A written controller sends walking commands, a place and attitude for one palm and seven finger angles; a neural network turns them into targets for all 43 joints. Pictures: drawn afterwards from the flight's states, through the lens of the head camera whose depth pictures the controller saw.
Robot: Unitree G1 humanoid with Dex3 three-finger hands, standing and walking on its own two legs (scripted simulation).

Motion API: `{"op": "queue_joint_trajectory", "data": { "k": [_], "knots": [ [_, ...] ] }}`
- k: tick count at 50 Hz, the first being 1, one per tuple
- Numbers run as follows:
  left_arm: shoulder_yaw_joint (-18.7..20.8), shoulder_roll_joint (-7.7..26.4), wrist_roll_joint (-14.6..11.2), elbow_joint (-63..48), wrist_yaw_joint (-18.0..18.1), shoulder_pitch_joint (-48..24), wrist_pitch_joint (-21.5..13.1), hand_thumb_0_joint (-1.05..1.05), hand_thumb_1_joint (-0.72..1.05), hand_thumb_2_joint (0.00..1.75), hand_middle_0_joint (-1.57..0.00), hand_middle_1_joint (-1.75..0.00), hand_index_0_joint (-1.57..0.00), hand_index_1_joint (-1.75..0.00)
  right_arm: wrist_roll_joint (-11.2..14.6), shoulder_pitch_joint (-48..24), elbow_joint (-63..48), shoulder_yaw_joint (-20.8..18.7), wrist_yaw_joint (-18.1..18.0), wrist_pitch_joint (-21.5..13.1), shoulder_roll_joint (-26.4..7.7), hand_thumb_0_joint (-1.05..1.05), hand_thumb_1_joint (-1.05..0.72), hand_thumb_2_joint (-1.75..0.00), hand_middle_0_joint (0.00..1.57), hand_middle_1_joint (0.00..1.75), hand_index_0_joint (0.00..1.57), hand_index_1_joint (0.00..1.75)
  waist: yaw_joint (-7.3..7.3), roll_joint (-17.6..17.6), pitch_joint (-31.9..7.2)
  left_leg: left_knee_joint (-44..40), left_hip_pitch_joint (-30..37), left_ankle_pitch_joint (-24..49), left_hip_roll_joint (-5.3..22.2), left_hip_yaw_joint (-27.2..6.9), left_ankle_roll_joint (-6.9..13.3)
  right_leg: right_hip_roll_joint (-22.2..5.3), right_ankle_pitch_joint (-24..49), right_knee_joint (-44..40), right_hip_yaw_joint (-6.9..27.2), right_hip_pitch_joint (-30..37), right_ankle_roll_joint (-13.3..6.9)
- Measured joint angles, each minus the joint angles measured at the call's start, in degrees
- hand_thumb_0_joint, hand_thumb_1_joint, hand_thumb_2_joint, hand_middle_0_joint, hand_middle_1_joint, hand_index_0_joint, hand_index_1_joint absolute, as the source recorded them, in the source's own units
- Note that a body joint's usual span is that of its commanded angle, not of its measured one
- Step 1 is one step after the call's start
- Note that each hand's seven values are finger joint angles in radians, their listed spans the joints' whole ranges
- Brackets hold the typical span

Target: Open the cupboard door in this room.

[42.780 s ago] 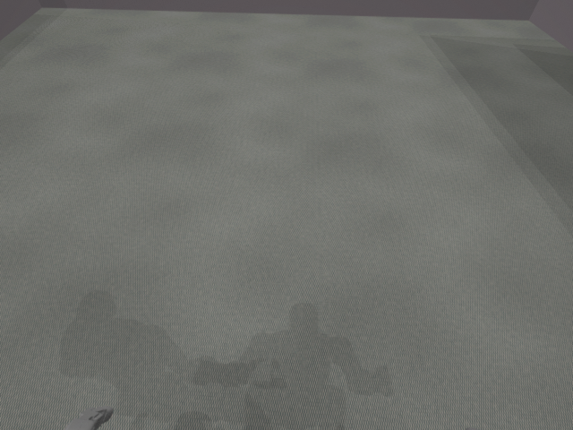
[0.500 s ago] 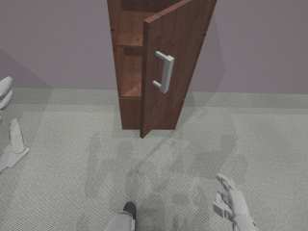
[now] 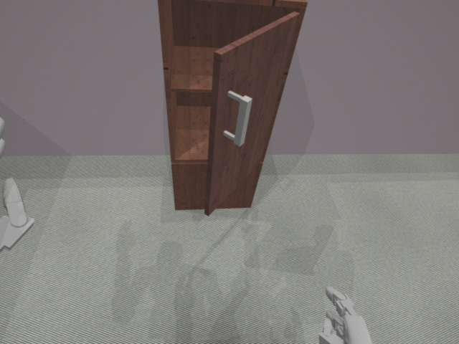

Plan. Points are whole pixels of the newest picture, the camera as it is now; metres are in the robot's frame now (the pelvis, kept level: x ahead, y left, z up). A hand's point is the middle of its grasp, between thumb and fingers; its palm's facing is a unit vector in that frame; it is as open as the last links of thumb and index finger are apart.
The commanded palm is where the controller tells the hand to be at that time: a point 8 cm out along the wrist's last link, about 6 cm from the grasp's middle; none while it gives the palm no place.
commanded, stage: stop stepping back and stand still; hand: left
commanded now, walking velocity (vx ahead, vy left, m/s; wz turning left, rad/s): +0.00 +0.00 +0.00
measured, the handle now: (235, 119) +0.61 +0.01 +0.05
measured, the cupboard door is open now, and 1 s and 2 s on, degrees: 48 48 48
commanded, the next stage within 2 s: let the arm hang, fingers relaxed in 0.92 s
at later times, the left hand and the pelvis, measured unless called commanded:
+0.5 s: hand (3, 263) +0.17 +0.27 +0.17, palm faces +0.42 -0.80 -0.43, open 7.4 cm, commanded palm +0.11 +0.31 +0.18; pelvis -0.03 +0.01 +0.00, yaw +0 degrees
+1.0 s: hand out of the picture +0.13 +0.31 +0.17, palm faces +0.46 -0.78 -0.42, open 7.4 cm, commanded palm none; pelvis -0.06 +0.04 +0.01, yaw +1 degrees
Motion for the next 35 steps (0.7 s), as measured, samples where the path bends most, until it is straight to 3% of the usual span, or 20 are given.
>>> {"op": "queue_joint_trajectory", "data": {
  "k": [6, 8, 10, 12, 15, 18, 20, 24, 28, 31, 35],
  "knots": [
    [1.51, 2.92, -0.24, -1.55, -0.35, 9.75, -1.03, 0.01, 0.89, 0.90, -0.21, -0.30, -0.21, -0.30, -0.47, 1.63, -2.03, 1.42, 0.42, 1.68, 1.65, 0.01, -0.89, -0.90, 0.20, 0.30, 0.20, 0.30, -0.30, 2.39, -4.01, -6.44, 1.41, 1.87, -0.35, 1.28, -1.44, 0.04, 2.46, -15.71, -5.61, 4.09, -0.82],
    [1.01, 2.25, -0.11, 1.66, -0.58, 9.53, -0.27, 0.01, 0.89, 0.90, -0.21, -0.30, -0.21, -0.30, -0.45, 1.10, -1.56, 0.89, 0.22, 3.16, 0.50, 0.01, -0.89, -0.90, 0.20, 0.30, 0.21, 0.30, 0.44, 3.84, -4.38, -2.81, -0.92, -3.25, -0.71, 1.51, -2.67, -0.05, 8.75, -20.63, -6.01, 5.05, -2.56],
    [-0.23, 0.78, -0.12, 4.93, -0.95, 8.07, 0.96, 0.01, 0.89, 0.90, -0.21, -0.30, -0.21, -0.30, -0.49, 0.66, 0.43, 0.21, -0.11, 4.63, -1.18, 0.01, -0.89, -0.90, 0.20, 0.30, 0.21, 0.30, 1.96, 5.15, -4.54, 6.62, -4.01, -8.47, -0.72, 0.13, -3.89, -0.07, 14.03, -20.84, -6.16, 4.52, -3.81],
    [-1.13, -1.08, 0.17, 7.78, -1.07, 6.28, 1.91, 0.01, 0.89, 0.90, -0.21, -0.30, -0.21, -0.30, -0.19, 1.17, 2.81, -0.23, -0.31, 5.43, -2.52, 0.01, -0.89, -0.90, 0.20, 0.30, 0.21, 0.30, 3.51, 4.80, -5.42, 15.64, -5.61, -10.49, -0.52, -0.86, -4.22, -0.43, 14.03, -20.76, -5.75, 4.23, -3.92],
    [-2.48, -4.33, 0.80, 11.00, -0.51, 2.67, 2.60, 0.01, 0.89, 0.90, -0.21, -0.30, -0.21, -0.30, 0.39, 2.83, 4.48, -0.68, -1.03, 5.13, -4.19, 0.01, -0.90, -0.90, 0.20, 0.30, 0.20, 0.30, 4.25, 3.51, -6.06, 16.03, -2.68, -11.15, 1.27, -1.07, -3.69, -1.09, 13.40, -20.83, -6.24, 4.42, -3.63],
    [-4.54, -7.10, 1.23, 10.41, 0.27, -0.24, 3.14, 0.01, 0.89, 0.90, -0.21, -0.30, -0.21, -0.30, 0.60, 3.69, 4.47, -1.42, -1.97, 3.59, -6.27, 0.01, -0.90, -0.90, 0.20, 0.30, 0.20, 0.30, 3.61, 3.90, -5.38, 6.53, 3.52, -8.79, 3.40, -1.98, -2.70, -0.83, 12.59, -19.55, -8.07, 4.09, -3.29],
    [-5.49, -7.57, 1.29, 8.24, 0.47, -1.11, 2.94, 0.01, 0.89, 0.90, -0.21, -0.30, -0.21, -0.30, 0.57, 2.88, 4.34, -2.30, -2.28, 2.93, -7.01, 0.01, -0.90, -0.90, 0.20, 0.30, 0.20, 0.30, 2.78, 4.04, -4.10, 2.47, 5.78, -9.67, 3.82, -2.59, -4.62, -0.84, 11.85, -18.00, -8.89, 3.41, -2.86],
    [-3.28, -4.18, 1.03, 3.21, 0.36, 1.74, 1.68, 0.01, 0.89, 0.90, -0.21, -0.30, -0.21, -0.30, 0.80, 0.07, 1.46, -2.55, -1.88, 3.02, -5.89, 0.01, -0.90, -0.90, 0.20, 0.30, 0.20, 0.30, 1.70, 2.10, -1.36, 1.55, 6.55, -8.32, 3.30, -0.61, -4.78, -1.39, 13.22, -18.51, -6.93, 3.35, -2.43],
    [-0.45, 0.02, 0.42, 1.54, 0.02, 4.76, -0.03, 0.01, 0.89, 0.90, -0.21, -0.30, -0.21, -0.30, 1.12, -1.13, -1.49, -2.25, -1.21, 2.93, -4.46, 0.01, -0.90, -0.90, 0.20, 0.30, 0.20, 0.30, 0.44, 2.35, -0.94, 0.70, 6.38, -7.27, 3.22, 0.12, -4.24, -1.43, 14.62, -19.84, -6.22, 3.18, -1.84],
    [0.12, 0.69, -0.02, 2.57, -0.29, 5.75, -0.69, 0.01, 0.89, 0.90, -0.21, -0.30, -0.21, -0.30, 1.17, -1.36, -1.94, -1.65, -0.75, 3.24, -3.74, 0.01, -0.90, -0.90, 0.20, 0.30, 0.20, 0.30, 0.42, 3.06, -1.43, 0.14, 5.94, -6.54, 3.09, 0.32, -3.84, -1.52, 15.80, -21.04, -6.05, 3.00, -1.47],
    [-0.79, -0.95, -0.21, 5.08, -0.61, 6.37, -0.23, 0.01, 0.89, 0.90, -0.21, -0.30, -0.21, -0.30, 1.03, -0.81, -1.35, -0.85, -0.47, 3.80, -3.20, 0.01, -0.90, -0.90, 0.20, 0.30, 0.20, 0.30, 1.15, 3.81, -2.07, -0.63, 5.45, -5.57, 2.70, 0.38, -3.27, -1.84, 17.12, -22.37, -6.02, 2.82, -1.00]
  ]
}}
